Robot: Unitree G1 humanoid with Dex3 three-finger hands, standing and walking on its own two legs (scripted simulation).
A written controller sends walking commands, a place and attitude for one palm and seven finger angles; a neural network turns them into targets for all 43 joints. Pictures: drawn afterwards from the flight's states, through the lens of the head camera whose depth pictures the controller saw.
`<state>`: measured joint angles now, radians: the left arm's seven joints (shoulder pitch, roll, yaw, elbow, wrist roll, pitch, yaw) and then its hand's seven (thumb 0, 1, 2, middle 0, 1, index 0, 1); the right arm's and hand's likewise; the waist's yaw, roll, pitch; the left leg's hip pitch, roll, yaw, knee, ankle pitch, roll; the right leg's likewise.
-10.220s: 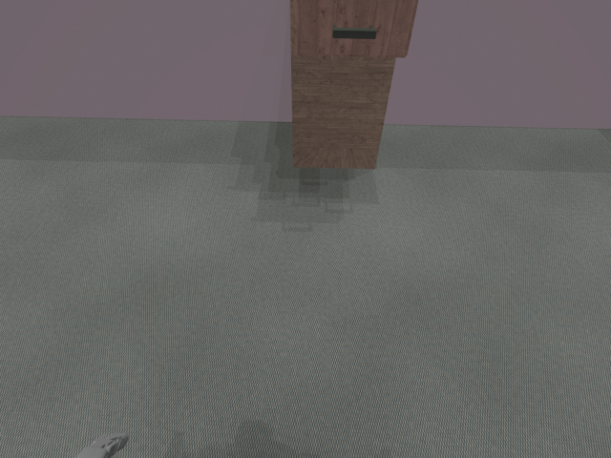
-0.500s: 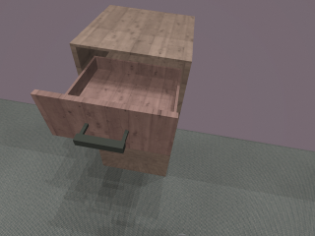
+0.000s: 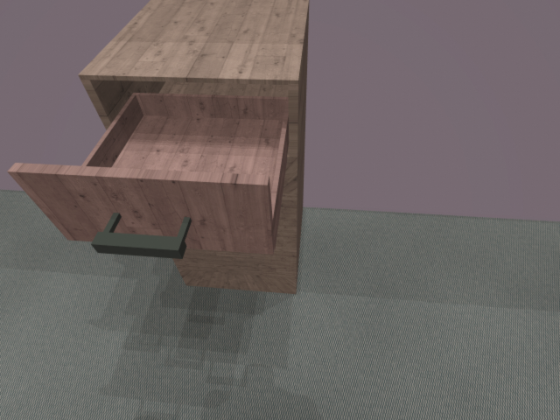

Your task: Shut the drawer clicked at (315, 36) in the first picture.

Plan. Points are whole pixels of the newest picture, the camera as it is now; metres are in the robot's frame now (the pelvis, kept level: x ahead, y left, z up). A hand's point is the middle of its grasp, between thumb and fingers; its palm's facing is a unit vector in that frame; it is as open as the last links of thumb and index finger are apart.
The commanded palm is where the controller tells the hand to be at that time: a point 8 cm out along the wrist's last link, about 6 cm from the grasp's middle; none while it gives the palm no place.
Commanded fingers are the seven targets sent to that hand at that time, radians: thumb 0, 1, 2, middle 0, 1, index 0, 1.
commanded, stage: look again from close up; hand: left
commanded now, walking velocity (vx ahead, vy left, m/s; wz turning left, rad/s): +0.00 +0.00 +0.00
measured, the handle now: (145, 233) +0.39 +0.23 +0.04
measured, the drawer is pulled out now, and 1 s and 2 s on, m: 0.28 0.28 0.28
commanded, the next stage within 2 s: shuffle to correct the standing spot in 0.32 s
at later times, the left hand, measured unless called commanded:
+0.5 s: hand out of the picture -0.01 +0.12 -0.16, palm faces +0.02 -0.98 -0.19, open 7.4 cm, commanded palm none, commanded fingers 0.00 0.90 0.90 -0.20 -0.30 -0.20 -0.30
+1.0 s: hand out of the picture +0.04 +0.23 -0.17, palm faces +0.01 -0.97 -0.26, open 7.4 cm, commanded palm none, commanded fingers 0.00 0.90 0.90 -0.20 -0.30 -0.20 -0.30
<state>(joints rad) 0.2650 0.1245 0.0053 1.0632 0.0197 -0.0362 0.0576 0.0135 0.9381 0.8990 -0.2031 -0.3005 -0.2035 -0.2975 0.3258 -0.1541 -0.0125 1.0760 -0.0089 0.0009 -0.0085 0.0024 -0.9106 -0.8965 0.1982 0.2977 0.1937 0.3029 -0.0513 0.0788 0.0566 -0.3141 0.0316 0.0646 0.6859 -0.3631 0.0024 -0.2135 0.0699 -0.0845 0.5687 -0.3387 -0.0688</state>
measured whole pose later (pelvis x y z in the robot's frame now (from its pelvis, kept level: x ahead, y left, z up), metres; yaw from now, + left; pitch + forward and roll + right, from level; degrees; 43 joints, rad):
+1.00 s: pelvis +0.04 +0.03 +0.00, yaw -4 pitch -2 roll +2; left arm 0.34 0.18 0.05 1.05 0.03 0.02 0.04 0.00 0.90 0.90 -0.20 -0.30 -0.20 -0.30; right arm 0.27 -0.18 -0.03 1.02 -0.02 0.01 -0.01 0.00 -0.91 -0.90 0.20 0.30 0.19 0.30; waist 0.02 -0.02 0.03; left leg -0.30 -0.01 0.08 0.55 -0.20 0.02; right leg -0.16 -0.02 0.03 0.63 -0.43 -0.02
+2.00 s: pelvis +0.07 -0.01 +0.01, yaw -6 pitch -1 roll +1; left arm 0.39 0.10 0.00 1.14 0.02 -0.02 0.04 0.00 0.91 0.90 -0.20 -0.30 -0.20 -0.30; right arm 0.27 -0.13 0.00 1.17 0.00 0.00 -0.05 0.01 -0.93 -0.90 0.20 0.30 0.19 0.30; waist 0.01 -0.01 0.02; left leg -0.21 0.06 0.07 0.45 -0.21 -0.04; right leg -0.06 0.08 -0.08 0.41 -0.33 -0.10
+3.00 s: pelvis +0.00 +0.10 -0.03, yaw -5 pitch +2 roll +0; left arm 0.34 0.11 -0.01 0.02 -0.17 -0.37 -0.04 0.01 0.91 0.90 -0.32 -0.43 -0.32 -0.43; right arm 0.24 -0.26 0.00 0.68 0.01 -0.24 0.01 0.01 -0.91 -0.90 0.20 0.30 0.20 0.30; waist -0.07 0.01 -0.09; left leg -0.57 -0.09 0.10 0.79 -0.28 0.07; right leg -0.55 0.00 -0.03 0.84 -0.36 -0.02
